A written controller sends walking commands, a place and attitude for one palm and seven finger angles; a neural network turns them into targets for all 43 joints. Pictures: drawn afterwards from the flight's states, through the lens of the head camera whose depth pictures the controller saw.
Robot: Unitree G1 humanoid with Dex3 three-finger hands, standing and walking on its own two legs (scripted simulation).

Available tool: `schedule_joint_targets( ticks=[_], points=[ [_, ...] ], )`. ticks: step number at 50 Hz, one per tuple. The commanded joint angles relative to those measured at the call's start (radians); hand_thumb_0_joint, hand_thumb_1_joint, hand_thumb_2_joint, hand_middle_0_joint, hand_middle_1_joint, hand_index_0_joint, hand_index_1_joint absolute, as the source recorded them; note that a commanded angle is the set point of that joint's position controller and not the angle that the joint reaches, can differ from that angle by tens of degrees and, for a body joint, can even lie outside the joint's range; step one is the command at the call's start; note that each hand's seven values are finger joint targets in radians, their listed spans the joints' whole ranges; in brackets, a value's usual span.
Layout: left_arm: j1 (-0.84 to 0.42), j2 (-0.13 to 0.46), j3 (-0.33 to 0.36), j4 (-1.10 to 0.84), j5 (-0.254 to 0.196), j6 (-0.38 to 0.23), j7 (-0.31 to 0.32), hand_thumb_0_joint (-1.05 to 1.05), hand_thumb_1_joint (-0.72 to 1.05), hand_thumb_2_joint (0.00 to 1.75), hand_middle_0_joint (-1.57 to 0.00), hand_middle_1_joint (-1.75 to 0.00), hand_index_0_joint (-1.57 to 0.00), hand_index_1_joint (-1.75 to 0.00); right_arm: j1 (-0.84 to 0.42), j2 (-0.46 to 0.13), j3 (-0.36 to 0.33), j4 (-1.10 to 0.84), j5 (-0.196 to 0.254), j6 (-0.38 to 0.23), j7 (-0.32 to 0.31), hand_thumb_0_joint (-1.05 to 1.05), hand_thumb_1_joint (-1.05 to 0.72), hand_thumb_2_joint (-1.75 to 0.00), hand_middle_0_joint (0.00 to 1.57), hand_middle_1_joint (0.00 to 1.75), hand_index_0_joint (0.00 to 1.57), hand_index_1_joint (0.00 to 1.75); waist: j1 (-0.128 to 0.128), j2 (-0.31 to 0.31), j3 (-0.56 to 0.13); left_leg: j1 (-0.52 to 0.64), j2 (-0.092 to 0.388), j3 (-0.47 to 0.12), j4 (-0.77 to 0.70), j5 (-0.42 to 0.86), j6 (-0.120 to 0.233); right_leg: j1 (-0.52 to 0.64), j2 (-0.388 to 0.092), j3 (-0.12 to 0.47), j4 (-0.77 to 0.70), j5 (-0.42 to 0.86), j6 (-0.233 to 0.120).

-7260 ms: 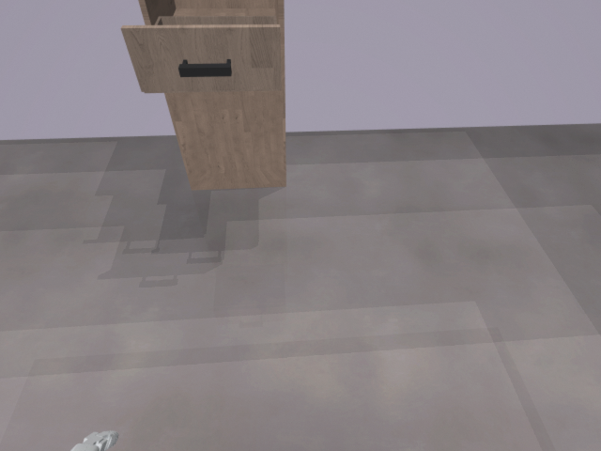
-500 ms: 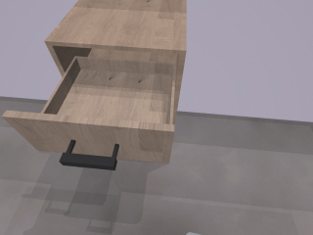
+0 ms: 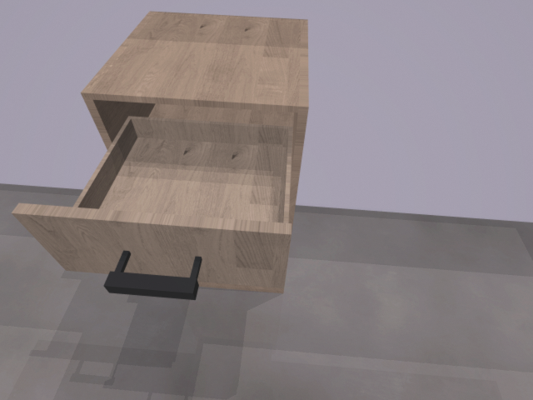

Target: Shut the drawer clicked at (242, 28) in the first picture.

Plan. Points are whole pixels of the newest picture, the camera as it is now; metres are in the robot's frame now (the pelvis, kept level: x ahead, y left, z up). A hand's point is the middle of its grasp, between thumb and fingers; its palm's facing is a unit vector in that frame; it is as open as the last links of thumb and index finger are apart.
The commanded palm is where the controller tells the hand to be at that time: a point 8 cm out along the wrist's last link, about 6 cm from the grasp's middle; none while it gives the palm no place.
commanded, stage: look again from close up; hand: left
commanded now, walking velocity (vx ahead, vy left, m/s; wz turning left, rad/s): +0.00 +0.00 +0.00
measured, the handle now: (157, 272) +0.30 +0.20 +0.00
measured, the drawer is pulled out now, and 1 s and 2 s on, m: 0.30 0.29 0.29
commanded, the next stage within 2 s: raise the hand and make a fist in 0.58 s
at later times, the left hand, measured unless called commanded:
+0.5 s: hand out of the picture +0.01 +0.18 -0.17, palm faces +0.01 -0.97 -0.23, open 7.3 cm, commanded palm none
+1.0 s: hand (157, 395) +0.14 +0.16 -0.03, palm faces +0.09 -1.00 +0.01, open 6.7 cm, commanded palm +0.09 +0.22 -0.04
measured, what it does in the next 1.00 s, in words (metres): stands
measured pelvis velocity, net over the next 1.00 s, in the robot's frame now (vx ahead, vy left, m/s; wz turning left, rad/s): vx -0.03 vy -0.01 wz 0.05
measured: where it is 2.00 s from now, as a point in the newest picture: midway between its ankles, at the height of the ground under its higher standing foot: outside the picture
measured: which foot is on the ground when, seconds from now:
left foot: down 0.00-1.00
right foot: down 0.00-1.00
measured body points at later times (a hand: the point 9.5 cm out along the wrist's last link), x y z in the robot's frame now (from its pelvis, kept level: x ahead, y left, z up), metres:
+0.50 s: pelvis +0.00 +0.01 +0.00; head +0.00 -0.01 +0.44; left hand +0.01 +0.24 -0.16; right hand -0.01 -0.20 -0.17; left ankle -0.03 +0.11 -0.74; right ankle +0.02 -0.12 -0.74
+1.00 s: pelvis -0.03 -0.01 -0.05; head -0.01 +0.00 +0.40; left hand +0.13 +0.21 -0.03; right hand +0.19 -0.26 -0.08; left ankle -0.03 +0.11 -0.74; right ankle +0.02 -0.12 -0.74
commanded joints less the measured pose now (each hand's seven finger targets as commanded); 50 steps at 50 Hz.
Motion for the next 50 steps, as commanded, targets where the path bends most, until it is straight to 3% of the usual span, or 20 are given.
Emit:
schedule_joint_targets(
  ticks=[1,2,6,8,13,20,33,34,35,36,37,38,39,40,41,42,44,46,48,50],
  points=[
    [0.049,0.157,0.021,-0.034,-0.006,-0.049,0.018,0.00,0.90,0.90,-0.20,-0.30,-0.20,-0.30,0.073,-0.088,-0.026,-0.097,-0.005,-0.017,0.002,0.00,-0.90,-0.90,0.20,0.30,0.20,0.30,-0.032,0.025,-0.103,-0.092,0.055,-0.095,0.037,-0.012,-0.003,0.012,-0.143,0.151,-0.017,0.106,-0.054],
    [0.026,0.148,0.020,-0.044,-0.006,-0.044,0.009,0.00,0.90,0.90,-0.20,-0.30,-0.20,-0.30,0.094,-0.085,-0.027,-0.091,-0.011,-0.023,0.002,0.00,-0.90,-0.90,0.20,0.30,0.20,0.30,-0.032,0.112,-0.125,-0.066,0.062,-0.099,0.022,0.069,0.008,0.003,-0.119,0.127,0.006,0.099,-0.060],
    [0.023,0.100,0.012,-0.042,-0.006,-0.027,0.002,0.00,0.90,0.90,-0.20,-0.30,-0.20,-0.30,0.098,-0.092,-0.024,-0.102,-0.007,-0.017,-0.003,0.00,-0.90,-0.90,0.20,0.30,0.20,0.30,-0.020,-0.018,0.034,-0.161,0.081,-0.125,-0.018,0.022,0.026,-0.056,-0.085,0.102,-0.009,-0.031,-0.047],
    [0.022,0.099,0.012,-0.044,-0.005,-0.022,0.000,0.00,0.90,0.90,-0.20,-0.30,-0.20,-0.30,0.102,-0.096,-0.021,-0.101,-0.008,-0.019,-0.003,0.00,-0.90,-0.90,0.20,0.30,0.20,0.30,-0.017,0.011,0.071,-0.175,0.081,-0.131,-0.046,0.008,0.028,-0.071,-0.079,0.100,-0.008,-0.044,-0.047],
    [0.025,0.104,0.017,-0.054,-0.008,-0.013,0.000,0.00,0.90,0.90,-0.20,-0.30,-0.20,-0.30,0.095,-0.111,-0.021,-0.092,-0.011,-0.022,-0.004,0.00,-0.90,-0.90,0.20,0.30,0.20,0.30,-0.005,0.029,0.071,-0.169,0.087,-0.130,-0.076,0.016,0.032,-0.056,-0.074,0.094,0.009,-0.013,-0.041],
    [0.017,0.123,0.021,-0.072,-0.008,-0.011,0.000,0.00,0.90,0.90,-0.20,-0.30,-0.20,-0.30,0.085,-0.118,-0.020,-0.080,-0.009,-0.021,-0.003,0.00,-0.90,-0.90,0.20,0.30,0.20,0.30,-0.003,-0.034,0.041,-0.134,0.082,-0.111,-0.064,0.065,0.031,-0.036,-0.086,0.102,0.004,0.033,-0.037],
    [0.010,0.130,0.022,-0.064,-0.008,-0.008,0.002,0.00,0.90,0.90,-0.20,-0.30,-0.20,-0.30,0.066,-0.119,-0.024,-0.046,-0.008,-0.019,-0.006,0.00,-0.90,-0.90,0.20,0.30,0.20,0.30,-0.004,0.000,0.031,-0.078,0.087,-0.094,-0.061,0.133,0.026,-0.038,-0.092,0.105,-0.002,0.106,-0.036],
    [0.076,0.165,0.027,-0.014,0.000,-0.020,0.038,0.00,0.90,0.90,-0.20,-0.30,-0.20,-0.30,-0.028,-0.171,-0.033,-0.110,0.002,-0.019,-0.001,0.00,-0.90,-0.90,0.20,0.30,0.20,0.30,0.027,-0.113,0.018,-0.153,0.127,-0.068,0.122,0.260,0.001,0.003,-0.136,0.112,0.032,0.469,-0.017],
    [-0.696,0.383,0.148,-1.540,-0.201,-0.243,0.018,0.00,0.90,0.90,-0.22,-0.32,-0.22,-0.32,-0.044,-0.335,-0.052,-0.459,0.057,-0.179,-0.047,0.00,-0.90,-0.90,0.20,0.30,0.20,0.30,-0.080,0.091,-0.499,0.056,-0.005,-0.117,0.010,0.323,0.008,0.106,-0.034,0.062,0.087,0.319,-0.025],
    [-0.223,0.301,0.133,-1.301,-0.119,-0.188,0.059,0.00,0.90,0.90,-0.24,-0.34,-0.24,-0.34,-0.133,-0.251,-0.038,-0.408,0.037,-0.271,-0.081,0.00,-0.90,-0.90,0.20,0.30,0.20,0.30,0.012,0.260,-0.482,0.095,0.017,-0.098,0.007,0.448,0.004,0.069,0.000,0.045,0.126,0.129,-0.050],
    [0.070,0.077,-0.007,-1.123,-0.144,-0.051,0.093,0.00,0.90,0.90,-0.26,-0.37,-0.26,-0.37,-0.138,-0.205,-0.043,-0.404,0.049,-0.314,-0.066,0.00,-0.90,-0.90,0.20,0.30,0.20,0.30,-0.013,0.242,-0.292,-0.020,0.034,-0.110,-0.006,0.411,-0.039,-0.051,-0.009,-0.025,0.129,-0.009,-0.026],
    [0.021,0.016,-0.041,-1.150,-0.172,-0.043,0.081,0.00,0.90,0.90,-0.28,-0.39,-0.28,-0.39,-0.095,-0.234,-0.041,-0.367,0.053,-0.327,-0.058,0.00,-0.90,-0.90,0.20,0.30,0.20,0.30,-0.041,0.117,-0.144,-0.086,0.027,-0.119,0.006,0.282,-0.030,-0.110,-0.005,-0.040,0.113,-0.025,-0.010],
    [-0.020,0.028,-0.039,-1.202,-0.178,-0.080,0.064,0.00,0.90,0.90,-0.30,-0.41,-0.30,-0.41,-0.117,-0.255,-0.057,-0.423,0.043,-0.350,-0.051,0.00,-0.90,-0.90,0.20,0.30,0.20,0.30,-0.061,0.064,-0.043,-0.163,0.011,-0.135,0.049,0.147,-0.009,-0.166,-0.005,-0.050,0.087,-0.039,-0.007],
    [-0.002,0.074,0.020,-1.194,-0.175,-0.129,0.045,0.00,0.90,0.90,-0.32,-0.43,-0.32,-0.43,-0.113,-0.271,-0.069,-0.460,0.028,-0.363,-0.044,0.00,-0.90,-0.90,0.20,0.30,0.20,0.30,-0.069,-0.039,-0.036,-0.235,-0.006,-0.138,0.088,0.055,-0.001,-0.205,-0.004,-0.059,0.087,-0.083,-0.007],
    [0.121,0.055,0.040,-1.130,-0.185,-0.183,0.008,0.00,0.90,0.90,-0.34,-0.45,-0.34,-0.45,-0.125,-0.264,-0.080,-0.495,0.020,-0.369,-0.035,0.00,-0.90,-0.90,0.20,0.30,0.20,0.30,-0.039,-0.143,-0.042,-0.302,-0.014,-0.132,0.125,0.000,0.000,-0.236,0.000,-0.067,0.106,-0.151,-0.007],
    [0.264,0.053,0.070,-1.079,-0.200,-0.242,-0.038,0.00,0.90,0.90,-0.36,-0.47,-0.36,-0.47,-0.146,-0.260,-0.089,-0.539,0.023,-0.374,-0.019,0.00,-0.90,-0.90,0.20,0.30,0.20,0.30,0.004,-0.153,-0.064,-0.345,-0.022,-0.115,0.160,-0.012,-0.007,-0.234,-0.003,-0.059,0.132,-0.186,-0.014],
    [0.400,0.011,0.075,-1.025,-0.233,-0.381,-0.157,0.00,0.90,0.90,-0.40,-0.52,-0.40,-0.52,-0.171,-0.249,-0.099,-0.607,0.021,-0.359,0.015,0.00,-0.90,-0.90,0.20,0.30,0.20,0.30,0.036,-0.259,-0.078,-0.473,-0.034,-0.089,0.247,-0.048,-0.021,-0.285,0.000,-0.048,0.218,-0.226,-0.016],
    [0.358,0.061,0.112,-1.075,-0.251,-0.534,-0.264,0.00,0.90,0.90,-0.44,-0.56,-0.44,-0.56,-0.201,-0.261,-0.108,-0.673,0.019,-0.348,0.042,0.00,-0.90,-0.90,0.20,0.30,0.20,0.30,0.038,-0.189,-0.113,-0.575,-0.048,-0.072,0.342,-0.088,-0.024,-0.326,-0.007,-0.003,0.291,-0.245,-0.024],
    [0.259,0.152,0.156,-1.261,-0.240,-0.673,-0.319,0.00,0.90,0.90,-0.48,-0.60,-0.48,-0.60,-0.196,-0.254,-0.112,-0.719,0.014,-0.354,0.058,0.00,-0.90,-0.90,0.20,0.30,0.20,0.30,0.040,0.011,-0.239,-0.569,-0.047,-0.067,0.418,-0.068,-0.014,-0.351,-0.016,0.039,0.368,-0.228,-0.037],
    [0.232,0.177,0.162,-1.342,-0.236,-0.740,-0.346,0.00,0.90,0.90,-0.52,-0.65,-0.52,-0.65,-0.189,-0.238,-0.111,-0.745,0.013,-0.357,0.060,0.00,-0.90,-0.90,0.20,0.30,0.20,0.30,0.027,0.080,-0.285,-0.595,-0.039,-0.080,0.489,-0.054,-0.002,-0.417,-0.011,0.057,0.434,-0.209,-0.041]
  ],
)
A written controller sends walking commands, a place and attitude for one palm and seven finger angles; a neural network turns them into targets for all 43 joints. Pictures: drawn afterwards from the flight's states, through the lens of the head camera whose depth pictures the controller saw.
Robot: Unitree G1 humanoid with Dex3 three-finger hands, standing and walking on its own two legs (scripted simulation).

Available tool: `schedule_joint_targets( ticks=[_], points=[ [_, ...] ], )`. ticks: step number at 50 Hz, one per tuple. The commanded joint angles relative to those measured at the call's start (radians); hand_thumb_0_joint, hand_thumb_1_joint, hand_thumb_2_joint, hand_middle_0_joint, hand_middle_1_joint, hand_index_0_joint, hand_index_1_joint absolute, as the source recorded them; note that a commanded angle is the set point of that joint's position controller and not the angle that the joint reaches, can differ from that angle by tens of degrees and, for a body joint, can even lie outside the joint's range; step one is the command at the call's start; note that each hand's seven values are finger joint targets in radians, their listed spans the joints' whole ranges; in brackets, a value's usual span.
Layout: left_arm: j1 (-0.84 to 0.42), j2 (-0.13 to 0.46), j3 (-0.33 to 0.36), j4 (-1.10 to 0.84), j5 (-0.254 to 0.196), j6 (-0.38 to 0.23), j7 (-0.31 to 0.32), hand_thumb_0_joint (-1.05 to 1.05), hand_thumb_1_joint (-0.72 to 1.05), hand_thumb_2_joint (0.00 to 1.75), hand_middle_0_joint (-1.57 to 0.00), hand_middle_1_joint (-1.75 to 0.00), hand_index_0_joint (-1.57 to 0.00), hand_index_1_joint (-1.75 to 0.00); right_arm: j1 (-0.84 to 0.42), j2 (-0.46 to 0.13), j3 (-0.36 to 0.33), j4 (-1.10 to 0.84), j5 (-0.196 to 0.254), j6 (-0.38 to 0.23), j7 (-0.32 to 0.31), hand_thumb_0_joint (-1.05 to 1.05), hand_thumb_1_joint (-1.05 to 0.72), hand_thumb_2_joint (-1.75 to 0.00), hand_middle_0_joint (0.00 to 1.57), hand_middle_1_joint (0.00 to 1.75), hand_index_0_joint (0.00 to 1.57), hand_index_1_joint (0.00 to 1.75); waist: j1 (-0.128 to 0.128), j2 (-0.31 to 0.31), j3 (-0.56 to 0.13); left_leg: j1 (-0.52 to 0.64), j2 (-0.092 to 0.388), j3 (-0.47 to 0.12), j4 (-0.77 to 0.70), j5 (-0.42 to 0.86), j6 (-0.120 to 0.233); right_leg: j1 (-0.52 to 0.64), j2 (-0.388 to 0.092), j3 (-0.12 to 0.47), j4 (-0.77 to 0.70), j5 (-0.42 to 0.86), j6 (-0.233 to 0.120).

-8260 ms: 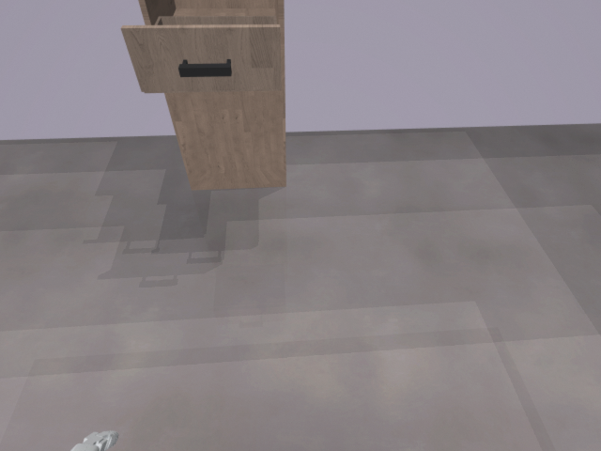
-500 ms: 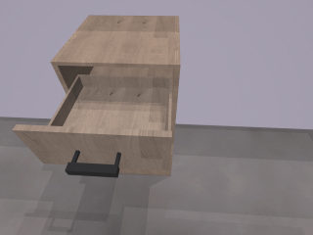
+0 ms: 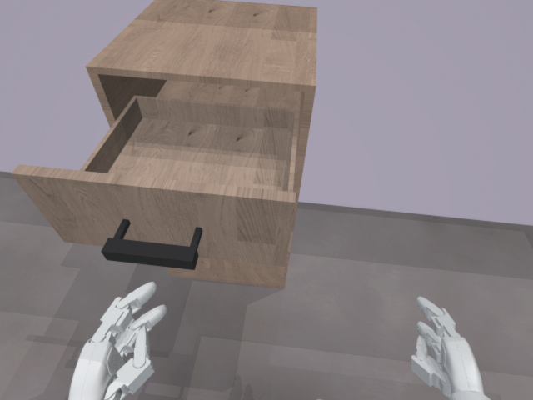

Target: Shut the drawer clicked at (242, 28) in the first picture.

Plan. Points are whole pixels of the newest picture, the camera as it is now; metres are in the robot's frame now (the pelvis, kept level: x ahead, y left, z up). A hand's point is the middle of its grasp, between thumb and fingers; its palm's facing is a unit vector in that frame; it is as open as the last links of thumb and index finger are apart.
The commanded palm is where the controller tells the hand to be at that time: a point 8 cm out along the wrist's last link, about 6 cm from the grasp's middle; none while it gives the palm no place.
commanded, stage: raise the hand and make a fist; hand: left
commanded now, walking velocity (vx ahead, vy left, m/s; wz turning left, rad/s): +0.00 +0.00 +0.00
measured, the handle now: (156, 241) +0.34 +0.20 +0.04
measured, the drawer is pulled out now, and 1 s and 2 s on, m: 0.29 0.29 0.29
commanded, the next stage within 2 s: bring the fist close to the handle in 1.58 s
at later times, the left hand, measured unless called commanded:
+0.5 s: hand (130, 352) +0.18 +0.18 +0.05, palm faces -0.03 -1.00 -0.06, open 3.9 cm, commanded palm +0.12 +0.23 +0.07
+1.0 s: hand (131, 345) +0.17 +0.16 +0.12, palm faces -0.03 -1.00 -0.06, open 3.2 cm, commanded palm +0.12 +0.21 +0.13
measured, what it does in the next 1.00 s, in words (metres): stands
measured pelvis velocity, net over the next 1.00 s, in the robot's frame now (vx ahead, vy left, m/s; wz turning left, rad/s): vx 0.02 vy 0.02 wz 0.03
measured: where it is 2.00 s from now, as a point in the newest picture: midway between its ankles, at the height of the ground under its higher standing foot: outside the picture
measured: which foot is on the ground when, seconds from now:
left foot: down 0.00-1.00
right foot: down 0.00-1.00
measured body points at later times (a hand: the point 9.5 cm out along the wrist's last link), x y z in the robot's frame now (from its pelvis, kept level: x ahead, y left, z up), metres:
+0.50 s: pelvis +0.00 +0.00 -0.01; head +0.04 +0.00 +0.44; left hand +0.17 +0.23 +0.06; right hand +0.17 -0.22 -0.09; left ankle +0.00 +0.12 -0.69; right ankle +0.04 -0.11 -0.69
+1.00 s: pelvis +0.02 +0.02 +0.00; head +0.02 +0.02 +0.45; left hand +0.16 +0.21 +0.12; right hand +0.24 -0.16 -0.04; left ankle +0.00 +0.12 -0.69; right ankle +0.04 -0.11 -0.69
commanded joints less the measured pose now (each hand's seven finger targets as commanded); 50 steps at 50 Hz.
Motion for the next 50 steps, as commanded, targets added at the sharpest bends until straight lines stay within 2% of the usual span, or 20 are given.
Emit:
schedule_joint_targets(
  ticks=[1,2,4,6,7,10,12,16,17,21,22,26,27,31,35,37,39,42,44,50],
  points=[
    [0.012,0.158,0.081,-0.361,-0.024,-0.248,-0.100,0.00,0.90,0.90,-0.54,-0.67,-0.54,-0.67,-0.050,-0.069,-0.018,-0.204,-0.001,-0.040,0.018,0.00,-0.90,-0.90,0.20,0.30,0.20,0.30,0.039,0.111,-0.129,-0.161,-0.038,-0.045,0.030,0.107,0.005,-0.002,0.031,0.087,-0.014,-0.045,-0.026],
    [-0.015,0.165,0.087,-0.403,-0.036,-0.229,-0.094,0.00,0.90,0.90,-0.56,-0.69,-0.56,-0.69,-0.043,-0.074,-0.017,-0.208,0.003,-0.032,0.011,0.00,-0.90,-0.90,0.20,0.30,0.20,0.30,0.024,0.122,-0.118,-0.168,-0.036,-0.051,0.042,0.082,0.009,-0.027,0.034,0.089,-0.015,-0.069,-0.022],
    [-0.018,0.124,0.048,-0.438,-0.058,-0.164,-0.095,0.00,0.90,0.90,-0.60,-0.73,-0.60,-0.73,-0.038,-0.074,-0.009,-0.236,0.018,-0.022,-0.005,0.00,-0.90,-0.90,0.20,0.30,0.20,0.30,0.000,0.099,-0.101,-0.179,-0.035,-0.058,0.054,0.041,0.015,-0.033,0.034,0.098,-0.044,-0.111,-0.015],
    [-0.022,0.143,0.049,-0.476,-0.056,-0.092,-0.097,0.00,0.90,0.90,-0.64,-0.78,-0.64,-0.78,-0.023,-0.080,-0.004,-0.251,0.027,-0.006,-0.023,0.00,-0.90,-0.90,0.20,0.30,0.20,0.30,-0.007,0.076,-0.113,-0.186,-0.031,-0.068,0.056,0.047,0.020,-0.010,0.037,0.099,-0.063,-0.108,-0.010],
    [-0.049,0.146,0.033,-0.500,-0.050,-0.061,-0.098,0.00,0.90,0.90,-0.66,-0.80,-0.66,-0.80,-0.019,-0.082,0.000,-0.254,0.030,0.000,-0.031,0.00,-0.90,-0.90,0.20,0.30,0.20,0.30,-0.023,0.076,-0.120,-0.182,-0.031,-0.064,0.068,0.049,0.024,-0.004,0.035,0.109,-0.075,-0.109,-0.005],
    [-0.065,0.165,0.034,-0.513,-0.043,0.027,-0.111,0.00,0.90,0.90,-0.72,-0.86,-0.72,-0.86,-0.012,-0.072,0.011,-0.255,0.036,0.014,-0.047,0.00,-0.90,-0.90,0.20,0.30,0.20,0.30,-0.023,0.054,-0.123,-0.181,-0.027,-0.073,0.057,0.067,0.026,0.033,0.034,0.111,-0.105,-0.108,0.001],
    [-0.024,0.193,0.081,-0.477,-0.049,0.079,-0.113,0.00,0.90,0.90,-0.76,-0.91,-0.76,-0.91,-0.028,-0.062,0.014,-0.248,0.037,0.018,-0.053,0.00,-0.90,-0.90,0.20,0.30,0.20,0.30,-0.007,0.028,-0.141,-0.180,-0.026,-0.074,0.051,0.092,0.024,0.077,0.033,0.116,-0.119,-0.087,0.006],
    [0.030,0.185,0.125,-0.464,-0.080,0.139,-0.106,0.00,0.90,0.90,-0.84,-0.99,-0.84,-0.99,-0.047,-0.044,0.026,-0.244,0.037,0.022,-0.058,0.00,-0.90,-0.90,0.20,0.30,0.20,0.30,0.022,-0.007,-0.132,-0.174,-0.029,-0.081,0.009,0.123,0.016,0.132,0.024,0.099,-0.137,-0.060,0.011],
    [0.055,0.205,0.155,-0.433,-0.082,0.148,-0.100,0.00,0.90,0.90,-0.86,-1.01,-0.86,-1.01,-0.066,-0.042,0.024,-0.239,0.037,0.021,-0.060,0.00,-0.90,-0.90,0.20,0.30,0.20,0.30,0.031,-0.042,-0.129,-0.178,-0.028,-0.083,0.005,0.123,0.016,0.144,0.024,0.102,-0.142,-0.068,0.013],
    [0.088,0.183,0.145,-0.495,-0.094,0.133,-0.092,0.00,0.90,0.90,-0.94,-1.10,-0.94,-1.10,-0.052,-0.038,0.026,-0.236,0.037,0.000,-0.058,0.00,-0.90,-0.90,0.20,0.30,0.20,0.30,0.037,-0.001,-0.132,-0.137,-0.029,-0.083,-0.028,0.148,0.013,0.158,0.020,0.086,-0.146,-0.035,0.011],
    [0.106,0.197,0.159,-0.488,-0.092,0.127,-0.088,0.00,0.90,0.90,-0.96,-1.12,-0.96,-1.12,-0.059,-0.040,0.024,-0.231,0.038,-0.005,-0.056,0.00,-0.90,-0.90,0.20,0.30,0.20,0.30,0.037,-0.033,-0.131,-0.137,-0.027,-0.085,-0.028,0.157,0.014,0.168,0.021,0.086,-0.147,-0.025,0.012],
    [0.155,0.152,0.083,-0.601,-0.087,0.092,-0.086,0.00,0.90,0.90,-1.04,-1.21,-1.04,-1.21,-0.032,-0.044,0.021,-0.236,0.040,-0.041,-0.041,0.00,-0.90,-0.90,0.20,0.30,0.20,0.30,0.032,0.046,-0.137,-0.074,-0.026,-0.087,-0.054,0.195,0.016,0.150,0.032,0.042,-0.118,0.051,0.004],
    [0.150,0.156,0.078,-0.602,-0.079,0.092,-0.076,0.00,0.90,0.90,-1.06,-1.23,-1.06,-1.23,-0.038,-0.047,0.022,-0.233,0.038,-0.043,-0.038,0.00,-0.90,-0.90,0.20,0.30,0.20,0.30,0.024,0.022,-0.120,-0.077,-0.023,-0.091,-0.055,0.193,0.017,0.143,0.035,0.036,-0.116,0.051,0.005],
    [0.184,0.143,0.047,-0.674,-0.055,0.087,-0.047,0.00,0.90,0.90,-1.14,-1.32,-1.14,-1.32,-0.022,-0.049,0.019,-0.246,0.041,-0.047,-0.031,0.00,-0.90,-0.90,0.20,0.30,0.20,0.30,0.031,0.065,-0.103,-0.046,-0.020,-0.093,-0.084,0.197,0.015,0.129,0.043,0.002,-0.098,0.064,0.000],
    [0.229,0.122,-0.002,-0.752,-0.022,0.114,-0.008,0.00,0.90,0.90,-1.22,-1.40,-1.22,-1.40,-0.014,-0.044,0.022,-0.263,0.039,-0.037,-0.022,0.00,-0.90,-0.90,0.20,0.30,0.20,0.30,0.033,0.092,-0.106,-0.003,-0.011,-0.099,-0.103,0.254,0.014,0.129,0.049,-0.024,-0.080,0.114,0.000],
    [0.245,0.140,0.018,-0.756,-0.005,0.136,0.014,0.00,0.90,0.90,-1.26,-1.45,-1.26,-1.45,-0.023,-0.041,0.021,-0.260,0.039,-0.022,-0.021,0.00,-0.90,-0.90,0.20,0.30,0.20,0.30,0.037,0.070,-0.088,0.001,-0.005,-0.102,-0.112,0.265,0.013,0.138,0.052,-0.026,-0.085,0.123,-0.001],
    [0.268,0.111,-0.025,-0.799,0.005,0.159,0.018,0.00,0.90,0.90,-1.30,-1.49,-1.30,-1.49,-0.020,-0.037,0.028,-0.279,0.040,-0.010,-0.016,0.00,-0.90,-0.90,0.20,0.30,0.20,0.30,0.038,0.084,-0.087,0.019,-0.002,-0.099,-0.120,0.289,0.012,0.143,0.052,-0.033,-0.084,0.140,0.001],
    [0.236,0.111,-0.045,-0.823,0.019,0.199,0.029,0.00,0.90,0.90,-1.36,-1.56,-1.36,-1.56,-0.030,-0.040,0.039,-0.289,0.040,0.006,-0.020,0.00,-0.90,-0.90,0.20,0.30,0.20,0.30,0.024,0.061,-0.042,0.019,0.004,-0.106,-0.135,0.246,0.014,0.130,0.057,-0.036,-0.098,0.113,0.004],
    [0.242,0.099,-0.068,-0.863,0.022,0.220,0.030,0.00,0.90,0.90,-1.40,-1.60,-1.40,-1.60,-0.022,-0.037,0.047,-0.301,0.040,0.008,-0.018,0.00,-0.90,-0.90,0.20,0.30,0.20,0.30,0.028,0.087,-0.058,0.042,0.006,-0.110,-0.145,0.249,0.013,0.135,0.056,-0.038,-0.101,0.109,0.005],
    [0.223,0.124,-0.039,-0.901,0.023,0.270,0.036,0.00,0.90,0.90,-1.40,-1.60,-1.40,-1.60,-0.031,-0.030,0.063,-0.301,0.044,0.016,-0.022,0.00,-0.90,-0.90,0.20,0.30,0.20,0.30,0.033,0.053,-0.043,0.059,0.008,-0.109,-0.172,0.244,0.010,0.177,0.057,-0.040,-0.130,0.127,0.004]
  ],
)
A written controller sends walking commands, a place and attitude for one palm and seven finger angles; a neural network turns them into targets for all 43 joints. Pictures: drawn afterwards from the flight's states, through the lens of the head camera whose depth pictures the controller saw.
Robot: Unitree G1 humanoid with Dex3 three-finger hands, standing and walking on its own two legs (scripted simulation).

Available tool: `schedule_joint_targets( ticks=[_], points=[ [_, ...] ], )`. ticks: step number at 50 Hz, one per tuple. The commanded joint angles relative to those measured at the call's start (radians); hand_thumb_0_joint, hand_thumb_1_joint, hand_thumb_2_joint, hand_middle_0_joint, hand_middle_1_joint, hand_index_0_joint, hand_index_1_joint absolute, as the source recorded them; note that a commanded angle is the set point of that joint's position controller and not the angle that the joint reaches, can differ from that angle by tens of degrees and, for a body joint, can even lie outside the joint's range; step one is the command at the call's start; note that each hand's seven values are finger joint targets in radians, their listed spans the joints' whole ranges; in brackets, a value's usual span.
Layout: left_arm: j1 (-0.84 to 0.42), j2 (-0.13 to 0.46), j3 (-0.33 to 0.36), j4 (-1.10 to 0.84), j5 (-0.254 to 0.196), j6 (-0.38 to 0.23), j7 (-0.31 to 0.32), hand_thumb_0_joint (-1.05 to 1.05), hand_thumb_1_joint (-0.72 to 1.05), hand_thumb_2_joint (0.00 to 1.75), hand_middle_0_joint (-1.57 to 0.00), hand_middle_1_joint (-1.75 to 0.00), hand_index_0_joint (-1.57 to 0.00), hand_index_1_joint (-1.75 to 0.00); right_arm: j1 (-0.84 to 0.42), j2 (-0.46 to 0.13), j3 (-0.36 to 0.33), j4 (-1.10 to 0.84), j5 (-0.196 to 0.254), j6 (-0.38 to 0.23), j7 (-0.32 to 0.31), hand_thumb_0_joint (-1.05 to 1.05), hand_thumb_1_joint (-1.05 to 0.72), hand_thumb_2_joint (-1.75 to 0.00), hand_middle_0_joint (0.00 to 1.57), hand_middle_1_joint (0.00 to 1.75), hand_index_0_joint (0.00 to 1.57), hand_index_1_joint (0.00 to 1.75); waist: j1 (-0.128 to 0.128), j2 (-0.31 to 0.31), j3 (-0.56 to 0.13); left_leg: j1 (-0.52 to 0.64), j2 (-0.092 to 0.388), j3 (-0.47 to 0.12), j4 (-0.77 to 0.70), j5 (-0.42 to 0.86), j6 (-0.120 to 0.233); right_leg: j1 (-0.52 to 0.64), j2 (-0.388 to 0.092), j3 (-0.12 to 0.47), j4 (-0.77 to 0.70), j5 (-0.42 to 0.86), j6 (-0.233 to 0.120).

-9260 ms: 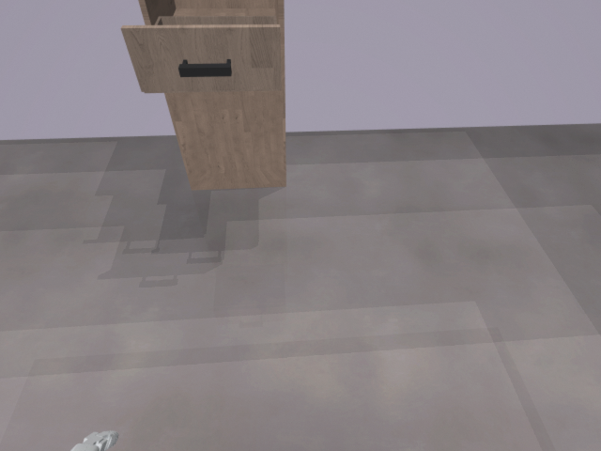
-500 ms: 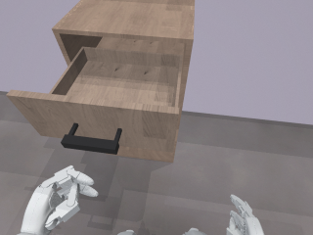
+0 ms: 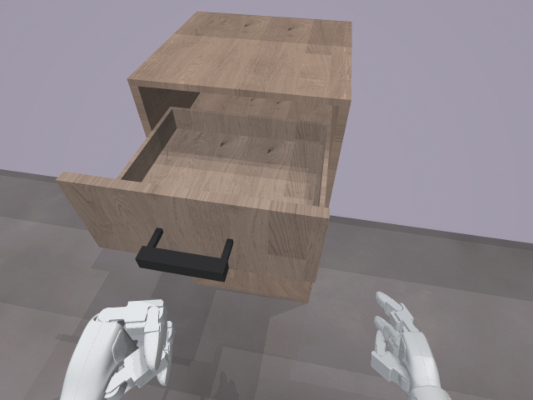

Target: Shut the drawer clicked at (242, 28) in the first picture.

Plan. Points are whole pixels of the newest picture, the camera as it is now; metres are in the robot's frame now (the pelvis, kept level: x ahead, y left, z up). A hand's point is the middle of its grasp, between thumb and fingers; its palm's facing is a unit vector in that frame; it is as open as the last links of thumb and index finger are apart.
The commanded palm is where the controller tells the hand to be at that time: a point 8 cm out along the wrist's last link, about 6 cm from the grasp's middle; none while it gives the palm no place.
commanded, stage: raise the hand and make a fist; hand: left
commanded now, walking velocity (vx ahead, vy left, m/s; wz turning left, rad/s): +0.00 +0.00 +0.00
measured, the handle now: (187, 251) +0.33 +0.16 +0.04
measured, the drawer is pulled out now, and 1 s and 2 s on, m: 0.29 0.29 0.29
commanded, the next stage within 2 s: bring the fist close to the handle in 0.58 s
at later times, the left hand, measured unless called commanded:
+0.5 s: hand (159, 354) +0.15 +0.13 +0.14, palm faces -0.05 -0.99 -0.10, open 3.3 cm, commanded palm +0.10 +0.18 +0.15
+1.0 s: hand (169, 339) +0.17 +0.13 +0.11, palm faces -0.05 -1.00 -0.07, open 3.3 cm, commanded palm +0.14 +0.18 +0.11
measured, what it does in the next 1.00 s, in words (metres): stands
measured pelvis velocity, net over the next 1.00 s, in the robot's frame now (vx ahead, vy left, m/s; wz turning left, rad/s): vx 0.00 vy -0.02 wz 0.01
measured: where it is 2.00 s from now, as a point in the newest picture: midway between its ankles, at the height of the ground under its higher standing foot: outside the picture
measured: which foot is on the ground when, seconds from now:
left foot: down 0.00-1.00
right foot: down 0.00-1.00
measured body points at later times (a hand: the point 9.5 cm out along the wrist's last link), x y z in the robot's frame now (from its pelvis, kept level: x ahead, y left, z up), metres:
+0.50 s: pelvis +0.00 -0.02 +0.01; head -0.01 -0.03 +0.46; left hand +0.14 +0.18 +0.15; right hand +0.20 -0.24 -0.02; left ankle -0.02 +0.09 -0.69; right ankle +0.02 -0.13 -0.69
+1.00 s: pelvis +0.00 -0.02 +0.01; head +0.00 -0.04 +0.46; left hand +0.17 +0.18 +0.12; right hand +0.19 -0.25 -0.04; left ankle -0.02 +0.09 -0.69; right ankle +0.02 -0.13 -0.69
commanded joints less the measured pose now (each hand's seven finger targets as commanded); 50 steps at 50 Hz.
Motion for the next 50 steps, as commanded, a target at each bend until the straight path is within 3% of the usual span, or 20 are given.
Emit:
schedule_joint_targets(
  ticks=[1,9,11,18,21,23,25,29,33,38,40,43,44,47,48,50],
  points=[
    [0.015,0.076,0.067,-0.249,-0.027,-0.037,0.003,0.00,0.90,0.90,-1.40,-1.60,-1.40,-1.60,-0.075,-0.128,-0.060,-0.166,0.009,-0.053,-0.015,0.00,-0.90,-0.90,0.20,0.30,0.20,0.30,-0.012,-0.017,-0.045,0.024,0.009,-0.067,-0.221,0.299,-0.016,0.102,0.057,-0.002,-0.120,0.162,-0.028],
    [0.020,0.095,0.114,-0.274,-0.068,-0.012,-0.027,0.00,0.90,0.90,-1.40,-1.60,-1.40,-1.60,-0.094,-0.125,-0.048,-0.148,0.024,-0.107,-0.027,0.00,-0.90,-0.90,0.20,0.30,0.20,0.30,0.002,-0.014,-0.037,0.068,0.000,-0.056,-0.251,0.326,-0.016,0.174,0.056,0.006,-0.172,0.219,-0.030],
    [0.045,0.091,0.127,-0.223,-0.076,-0.006,-0.036,0.00,0.90,0.90,-1.40,-1.60,-1.40,-1.60,-0.093,-0.128,-0.051,-0.134,0.026,-0.116,-0.031,0.00,-0.90,-0.90,0.20,0.30,0.20,0.30,0.003,-0.050,-0.011,0.062,-0.004,-0.050,-0.253,0.329,-0.017,0.179,0.058,0.010,-0.188,0.237,-0.028],
    [0.033,0.109,0.148,-0.235,-0.078,-0.028,-0.035,0.00,0.90,0.90,-1.40,-1.60,-1.40,-1.60,-0.101,-0.130,-0.053,-0.128,0.026,-0.146,-0.032,0.00,-0.90,-0.90,0.20,0.30,0.20,0.30,0.014,-0.017,-0.006,0.077,-0.015,-0.037,-0.266,0.291,-0.015,0.199,0.053,0.027,-0.217,0.197,-0.030],
    [0.009,0.110,0.149,-0.215,-0.082,-0.042,-0.032,0.00,0.90,0.90,-1.40,-1.60,-1.40,-1.60,-0.097,-0.133,-0.054,-0.117,0.023,-0.152,-0.034,0.00,-0.90,-0.90,0.20,0.30,0.20,0.30,0.006,-0.039,0.020,0.067,-0.015,-0.034,-0.261,0.263,-0.011,0.182,0.054,0.039,-0.236,0.163,-0.028],
    [0.002,0.120,0.159,-0.216,-0.079,-0.048,-0.030,0.00,0.90,0.90,-1.40,-1.60,-1.40,-1.60,-0.102,-0.134,-0.054,-0.118,0.025,-0.158,-0.034,0.00,-0.90,-0.90,0.20,0.30,0.20,0.30,0.011,-0.003,0.015,0.074,-0.016,-0.033,-0.265,0.255,-0.012,0.186,0.052,0.041,-0.238,0.148,-0.031],
    [-0.029,0.106,0.140,-0.199,-0.081,-0.048,-0.033,0.00,0.90,0.90,-1.40,-1.60,-1.40,-1.60,-0.094,-0.139,-0.053,-0.111,0.023,-0.159,-0.036,0.00,-0.90,-0.90,0.20,0.30,0.20,0.30,0.000,-0.013,0.030,0.074,-0.017,-0.034,-0.265,0.246,-0.010,0.176,0.051,0.045,-0.248,0.140,-0.028],
    [-0.048,0.126,0.175,-0.150,-0.090,-0.038,-0.043,0.00,0.90,0.90,-1.40,-1.60,-1.40,-1.60,-0.103,-0.140,-0.053,-0.098,0.024,-0.162,-0.047,0.00,-0.90,-0.90,0.20,0.30,0.20,0.30,0.000,-0.067,0.029,0.068,-0.017,-0.034,-0.264,0.231,-0.007,0.189,0.046,0.069,-0.279,0.102,-0.025],
    [-0.067,0.145,0.206,-0.142,-0.104,-0.034,-0.062,0.00,0.90,0.90,-1.40,-1.60,-1.40,-1.60,-0.110,-0.140,-0.051,-0.093,0.027,-0.168,-0.052,0.00,-0.90,-0.90,0.20,0.30,0.20,0.30,0.007,-0.037,0.005,0.088,-0.020,-0.029,-0.264,0.254,-0.007,0.209,0.043,0.076,-0.285,0.131,-0.025],
    [-0.107,0.106,0.171,-0.064,-0.113,-0.040,-0.081,0.00,0.90,0.90,-1.40,-1.60,-1.40,-1.60,-0.103,-0.149,-0.052,-0.074,0.022,-0.179,-0.053,0.00,-0.90,-0.90,0.20,0.30,0.20,0.30,-0.006,-0.050,0.040,0.075,-0.022,-0.031,-0.257,0.246,-0.008,0.181,0.043,0.077,-0.288,0.121,-0.021],
    [-0.140,0.101,0.156,-0.035,-0.108,-0.047,-0.082,0.00,0.90,0.90,-1.40,-1.60,-1.40,-1.60,-0.090,-0.156,-0.055,-0.067,0.016,-0.178,-0.054,0.00,-0.90,-0.90,0.20,0.30,0.20,0.30,-0.018,-0.089,0.044,0.059,-0.025,-0.032,-0.250,0.234,-0.007,0.168,0.040,0.085,-0.292,0.098,-0.016],
    [-0.187,0.140,0.194,-0.035,-0.091,-0.067,-0.069,0.00,0.90,0.90,-1.40,-1.60,-1.40,-1.60,-0.088,-0.160,-0.059,-0.062,0.010,-0.172,-0.054,0.00,-0.90,-0.90,0.20,0.30,0.20,0.30,-0.013,-0.047,0.011,0.059,-0.027,-0.033,-0.248,0.239,-0.007,0.177,0.036,0.088,-0.278,0.088,-0.022],
    [-0.163,0.113,0.174,-0.016,-0.087,-0.071,-0.069,0.00,0.90,0.90,-1.40,-1.60,-1.40,-1.60,-0.083,-0.155,-0.061,-0.063,0.009,-0.170,-0.051,0.00,-0.90,-0.90,0.20,0.30,0.20,0.30,-0.014,-0.047,0.002,0.064,-0.027,-0.032,-0.247,0.250,-0.007,0.174,0.038,0.075,-0.265,0.113,-0.022],
    [-0.189,0.126,0.194,-0.006,-0.088,-0.089,-0.059,0.00,0.90,0.90,-1.40,-1.60,-1.40,-1.60,-0.082,-0.160,-0.064,-0.057,0.004,-0.162,-0.046,0.00,-0.90,-0.90,0.20,0.30,0.20,0.30,-0.013,-0.024,-0.034,0.057,-0.028,-0.032,-0.237,0.273,-0.010,0.182,0.039,0.066,-0.239,0.157,-0.024],
    [-0.197,0.107,0.169,-0.003,-0.085,-0.095,-0.059,0.00,0.90,0.90,-1.40,-1.60,-1.40,-1.60,-0.079,-0.157,-0.062,-0.058,0.002,-0.161,-0.044,0.00,-0.90,-0.90,0.20,0.30,0.20,0.30,-0.019,-0.015,-0.027,0.054,-0.028,-0.033,-0.237,0.280,-0.010,0.177,0.037,0.060,-0.230,0.171,-0.024],
    [-0.199,0.083,0.146,0.025,-0.086,-0.102,-0.060,0.00,0.90,0.90,-1.40,-1.60,-1.40,-1.60,-0.072,-0.162,-0.068,-0.056,0.000,-0.157,-0.041,0.00,-0.90,-0.90,0.20,0.30,0.20,0.30,-0.026,-0.047,-0.031,0.047,-0.028,-0.035,-0.229,0.287,-0.010,0.164,0.039,0.053,-0.217,0.191,-0.021]
  ],
)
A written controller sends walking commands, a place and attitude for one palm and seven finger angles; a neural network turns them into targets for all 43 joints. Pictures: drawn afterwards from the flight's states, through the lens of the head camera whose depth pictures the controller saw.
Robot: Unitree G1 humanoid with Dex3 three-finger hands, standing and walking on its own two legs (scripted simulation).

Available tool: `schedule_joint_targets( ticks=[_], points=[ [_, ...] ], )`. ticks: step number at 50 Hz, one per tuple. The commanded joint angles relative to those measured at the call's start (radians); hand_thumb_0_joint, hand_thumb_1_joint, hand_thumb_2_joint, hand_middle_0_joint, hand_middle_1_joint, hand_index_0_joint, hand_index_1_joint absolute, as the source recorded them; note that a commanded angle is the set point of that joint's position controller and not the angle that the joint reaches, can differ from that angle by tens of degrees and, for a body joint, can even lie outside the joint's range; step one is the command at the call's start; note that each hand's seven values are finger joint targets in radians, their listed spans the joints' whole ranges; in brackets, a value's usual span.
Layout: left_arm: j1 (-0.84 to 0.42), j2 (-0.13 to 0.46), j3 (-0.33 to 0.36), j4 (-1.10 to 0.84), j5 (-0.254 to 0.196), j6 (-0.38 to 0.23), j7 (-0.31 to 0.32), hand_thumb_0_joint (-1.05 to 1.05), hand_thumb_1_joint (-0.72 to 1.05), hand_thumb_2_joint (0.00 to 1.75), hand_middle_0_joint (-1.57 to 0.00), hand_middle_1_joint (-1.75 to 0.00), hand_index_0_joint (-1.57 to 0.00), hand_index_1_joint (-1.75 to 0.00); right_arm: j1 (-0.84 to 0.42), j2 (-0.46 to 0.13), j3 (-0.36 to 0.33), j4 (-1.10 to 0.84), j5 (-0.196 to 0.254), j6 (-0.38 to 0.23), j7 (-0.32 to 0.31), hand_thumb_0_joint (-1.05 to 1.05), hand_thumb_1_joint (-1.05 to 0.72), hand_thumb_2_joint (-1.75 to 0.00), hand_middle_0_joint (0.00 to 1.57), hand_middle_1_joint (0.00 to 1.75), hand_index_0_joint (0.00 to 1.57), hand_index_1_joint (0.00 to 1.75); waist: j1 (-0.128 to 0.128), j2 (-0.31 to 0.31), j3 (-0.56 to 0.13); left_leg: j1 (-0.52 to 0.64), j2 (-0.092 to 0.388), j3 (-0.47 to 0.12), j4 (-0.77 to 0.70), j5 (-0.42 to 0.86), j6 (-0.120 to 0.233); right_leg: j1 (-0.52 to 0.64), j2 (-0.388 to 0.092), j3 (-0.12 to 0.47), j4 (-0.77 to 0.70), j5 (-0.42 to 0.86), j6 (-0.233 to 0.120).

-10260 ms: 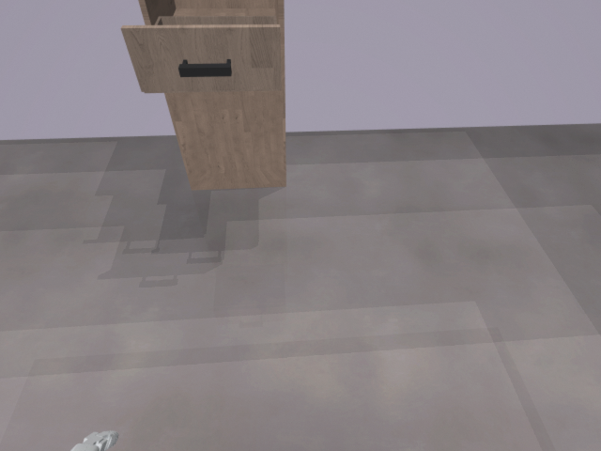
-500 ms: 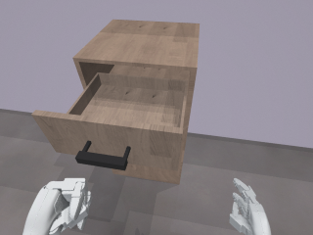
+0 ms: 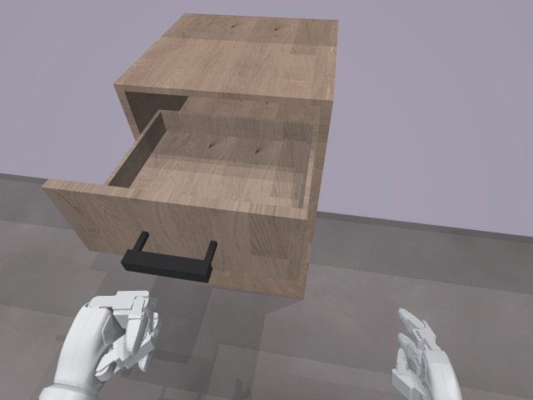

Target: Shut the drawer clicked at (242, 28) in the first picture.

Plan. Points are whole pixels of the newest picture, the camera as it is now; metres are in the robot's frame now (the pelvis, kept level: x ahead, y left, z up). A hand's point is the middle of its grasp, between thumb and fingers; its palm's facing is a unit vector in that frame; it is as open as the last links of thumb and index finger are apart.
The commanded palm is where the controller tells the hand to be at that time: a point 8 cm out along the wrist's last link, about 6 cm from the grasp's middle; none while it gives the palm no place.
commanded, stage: bring the fist close to the handle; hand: left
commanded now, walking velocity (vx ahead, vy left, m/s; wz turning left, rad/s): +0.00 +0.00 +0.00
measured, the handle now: (172, 253) +0.33 +0.19 +0.03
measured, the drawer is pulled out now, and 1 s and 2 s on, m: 0.29 0.29 0.25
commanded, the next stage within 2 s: push the drawer shut in 1.08 s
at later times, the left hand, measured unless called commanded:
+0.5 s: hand (185, 322) +0.22 +0.13 +0.05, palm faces -0.11 -0.99 -0.05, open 3.3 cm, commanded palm +0.19 +0.19 +0.05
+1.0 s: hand (190, 323) +0.22 +0.13 +0.03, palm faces -0.09 -0.99 -0.06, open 3.3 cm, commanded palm +0.20 +0.19 +0.03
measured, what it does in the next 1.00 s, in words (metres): stands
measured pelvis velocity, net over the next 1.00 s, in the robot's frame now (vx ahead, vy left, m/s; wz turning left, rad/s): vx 0.00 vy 0.00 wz -0.01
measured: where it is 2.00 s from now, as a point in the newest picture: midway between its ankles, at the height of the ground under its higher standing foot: outside the picture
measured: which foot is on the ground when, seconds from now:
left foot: down 0.00-1.00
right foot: down 0.00-1.00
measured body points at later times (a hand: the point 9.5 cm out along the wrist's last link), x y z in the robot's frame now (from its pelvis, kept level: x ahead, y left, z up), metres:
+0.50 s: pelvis +0.00 +0.01 -0.02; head +0.04 +0.00 +0.43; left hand +0.22 +0.19 +0.05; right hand +0.17 -0.22 -0.09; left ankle -0.02 +0.12 -0.71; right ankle +0.02 -0.11 -0.71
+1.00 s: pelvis +0.00 +0.00 -0.03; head +0.06 -0.01 +0.41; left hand +0.22 +0.18 +0.04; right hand +0.17 -0.24 -0.11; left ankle -0.02 +0.12 -0.71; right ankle +0.02 -0.11 -0.71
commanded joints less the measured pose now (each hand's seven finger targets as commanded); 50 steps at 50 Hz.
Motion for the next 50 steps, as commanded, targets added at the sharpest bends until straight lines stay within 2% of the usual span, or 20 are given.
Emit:
schedule_joint_targets(
  ticks=[1,14,16,17,19,21,23,24,26,27,29,32,35,37,38,40,42,45,47,50],
  points=[
    [-0.034,0.061,0.032,-0.194,-0.019,-0.096,0.007,0.00,0.90,0.90,-1.40,-1.60,-1.40,-1.60,-0.094,-0.100,-0.050,-0.175,-0.004,-0.055,0.004,0.00,-0.90,-0.90,0.20,0.30,0.20,0.30,-0.008,-0.037,-0.096,-0.044,-0.042,-0.022,-0.107,0.228,0.023,0.075,0.018,0.065,-0.111,0.158,0.010],
    [-0.102,0.039,-0.023,-0.133,0.036,-0.143,0.074,0.00,0.90,0.90,-1.40,-1.60,-1.40,-1.60,-0.062,-0.105,-0.058,-0.197,-0.022,0.008,0.013,0.00,-0.90,-0.90,0.20,0.30,0.20,0.30,-0.026,-0.057,-0.125,-0.126,-0.034,-0.034,-0.063,0.209,0.015,-0.013,0.027,0.047,-0.017,0.124,0.005],
    [-0.133,0.033,-0.035,-0.115,0.039,-0.151,0.075,0.00,0.90,0.90,-1.40,-1.60,-1.40,-1.60,-0.058,-0.108,-0.055,-0.202,-0.021,0.018,0.012,0.00,-0.90,-0.90,0.20,0.30,0.20,0.30,-0.034,-0.032,-0.119,-0.140,-0.034,-0.034,-0.052,0.186,0.014,-0.043,0.027,0.047,-0.007,0.097,0.005],
    [-0.159,0.045,-0.028,-0.102,0.048,-0.154,0.082,0.00,0.90,0.90,-1.40,-1.60,-1.40,-1.60,-0.054,-0.112,-0.055,-0.198,-0.022,0.024,0.010,0.00,-0.90,-0.90,0.20,0.30,0.20,0.30,-0.038,-0.054,-0.118,-0.151,-0.032,-0.038,-0.049,0.180,0.015,-0.048,0.028,0.048,-0.003,0.086,0.004],
    [-0.190,0.013,-0.069,-0.092,0.051,-0.162,0.081,0.00,0.90,0.90,-1.40,-1.60,-1.40,-1.60,-0.045,-0.113,-0.053,-0.210,-0.023,0.027,0.012,0.00,-0.90,-0.90,0.20,0.30,0.20,0.30,-0.044,-0.028,-0.144,-0.150,-0.033,-0.040,-0.035,0.177,0.014,-0.069,0.027,0.049,0.013,0.083,0.004],
    [-0.226,0.017,-0.075,-0.075,0.053,-0.162,0.084,0.00,0.90,0.90,-1.40,-1.60,-1.40,-1.60,-0.038,-0.117,-0.050,-0.211,-0.023,0.030,0.013,0.00,-0.90,-0.90,0.20,0.30,0.20,0.30,-0.047,-0.015,-0.158,-0.160,-0.032,-0.045,-0.025,0.172,0.011,-0.085,0.026,0.048,0.027,0.077,0.002],
    [-0.221,0.027,-0.052,-0.044,0.056,-0.162,0.093,0.00,0.90,0.90,-1.40,-1.60,-1.40,-1.60,-0.029,-0.118,-0.056,-0.211,-0.027,0.039,0.013,0.00,-0.90,-0.90,0.20,0.30,0.20,0.30,-0.040,-0.061,-0.195,-0.171,-0.034,-0.041,-0.010,0.203,0.014,-0.063,0.025,0.053,0.036,0.115,0.003],
    [-0.209,0.036,-0.044,-0.041,0.057,-0.163,0.095,0.00,0.90,0.90,-1.40,-1.60,-1.40,-1.60,-0.027,-0.120,-0.059,-0.214,-0.026,0.044,0.014,0.00,-0.90,-0.90,0.20,0.30,0.20,0.30,-0.037,-0.057,-0.220,-0.169,-0.033,-0.039,-0.003,0.227,0.013,-0.057,0.026,0.053,0.047,0.143,0.003],
    [-0.226,0.016,-0.065,-0.034,0.056,-0.162,0.096,0.00,0.90,0.90,-1.40,-1.60,-1.40,-1.60,-0.028,-0.115,-0.056,-0.221,-0.027,0.052,0.019,0.00,-0.90,-0.90,0.20,0.30,0.20,0.30,-0.037,-0.040,-0.224,-0.181,-0.036,-0.035,0.004,0.237,0.010,-0.059,0.022,0.053,0.056,0.159,0.003],
    [-0.224,0.035,-0.039,0.005,0.060,-0.158,0.103,0.00,0.90,0.90,-1.40,-1.60,-1.40,-1.60,-0.029,-0.117,-0.059,-0.215,-0.028,0.062,0.017,0.00,-0.90,-0.90,0.20,0.30,0.20,0.30,-0.038,-0.079,-0.206,-0.201,-0.033,-0.036,0.007,0.234,0.012,-0.061,0.025,0.053,0.054,0.156,0.002],
    [-0.211,0.033,-0.028,0.012,0.057,-0.167,0.105,0.00,0.90,0.90,-1.40,-1.60,-1.40,-1.60,-0.026,-0.116,-0.062,-0.221,-0.029,0.074,0.020,0.00,-0.90,-0.90,0.20,0.30,0.20,0.30,-0.030,-0.089,-0.233,-0.216,-0.037,-0.028,0.021,0.255,0.012,-0.042,0.022,0.061,0.065,0.193,0.003],
    [-0.263,0.046,-0.024,0.021,0.063,-0.188,0.109,0.00,0.90,0.90,-1.40,-1.60,-1.40,-1.60,-0.024,-0.118,-0.062,-0.216,-0.029,0.086,0.022,0.00,-0.90,-0.90,0.20,0.30,0.20,0.30,-0.042,-0.055,-0.229,-0.230,-0.036,-0.026,0.040,0.249,0.012,-0.072,0.022,0.064,0.080,0.184,0.001],
    [-0.238,0.015,-0.059,-0.007,0.054,-0.217,0.101,0.00,0.90,0.90,-1.40,-1.60,-1.40,-1.60,-0.019,-0.112,-0.066,-0.226,-0.029,0.085,0.029,0.00,-0.90,-0.90,0.20,0.30,0.20,0.30,-0.039,-0.023,-0.274,-0.218,-0.036,-0.023,0.059,0.276,0.012,-0.076,0.020,0.066,0.095,0.212,0.000],
    [-0.212,0.061,-0.014,-0.007,0.052,-0.221,0.105,0.00,0.90,0.90,-1.40,-1.60,-1.40,-1.60,-0.019,-0.116,-0.070,-0.225,-0.028,0.093,0.028,0.00,-0.90,-0.90,0.20,0.30,0.20,0.30,-0.033,-0.050,-0.280,-0.234,-0.036,-0.022,0.059,0.278,0.014,-0.046,0.020,0.073,0.091,0.221,-0.002],
    [-0.205,0.048,-0.026,-0.022,0.053,-0.224,0.104,0.00,0.90,0.90,-1.40,-1.60,-1.40,-1.60,-0.018,-0.113,-0.070,-0.231,-0.027,0.096,0.029,0.00,-0.90,-0.90,0.20,0.30,0.20,0.30,-0.035,-0.049,-0.291,-0.232,-0.037,-0.020,0.059,0.280,0.014,-0.043,0.019,0.072,0.094,0.228,0.000],
    [-0.197,0.035,-0.044,-0.036,0.050,-0.223,0.102,0.00,0.90,0.90,-1.40,-1.60,-1.40,-1.60,-0.017,-0.110,-0.069,-0.234,-0.023,0.100,0.030,0.00,-0.90,-0.90,0.20,0.30,0.20,0.30,-0.043,-0.025,-0.280,-0.223,-0.034,-0.019,0.061,0.277,0.015,-0.063,0.019,0.068,0.092,0.222,0.001],
    [-0.220,0.033,-0.052,-0.010,0.053,-0.217,0.106,0.00,0.90,0.90,-1.40,-1.60,-1.40,-1.60,-0.023,-0.114,-0.068,-0.229,-0.023,0.107,0.026,0.00,-0.90,-0.90,0.20,0.30,0.20,0.30,-0.060,-0.062,-0.228,-0.251,-0.034,-0.025,0.062,0.231,0.016,-0.089,0.022,0.071,0.081,0.173,0.002],
    [-0.184,0.049,-0.025,-0.005,0.047,-0.217,0.102,0.00,0.90,0.90,-1.40,-1.60,-1.40,-1.60,-0.024,-0.115,-0.071,-0.238,-0.022,0.115,0.023,0.00,-0.90,-0.90,0.20,0.30,0.20,0.30,-0.047,-0.082,-0.240,-0.270,-0.039,-0.019,0.066,0.202,0.017,-0.070,0.019,0.083,0.074,0.149,0.004],
    [-0.188,0.066,-0.009,-0.018,0.044,-0.217,0.102,0.00,0.90,0.90,-1.40,-1.60,-1.40,-1.60,-0.028,-0.114,-0.071,-0.236,-0.023,0.119,0.020,0.00,-0.90,-0.90,0.20,0.30,0.20,0.30,-0.046,-0.065,-0.253,-0.271,-0.041,-0.017,0.072,0.209,0.019,-0.058,0.017,0.090,0.071,0.161,0.004],
    [-0.177,0.044,-0.026,-0.031,0.033,-0.222,0.091,0.00,0.90,0.90,-1.40,-1.60,-1.40,-1.60,-0.029,-0.108,-0.069,-0.244,-0.020,0.120,0.020,0.00,-0.90,-0.90,0.20,0.30,0.20,0.30,-0.049,-0.054,-0.253,-0.266,-0.042,-0.014,0.072,0.203,0.018,-0.063,0.016,0.088,0.070,0.155,0.006]
  ],
)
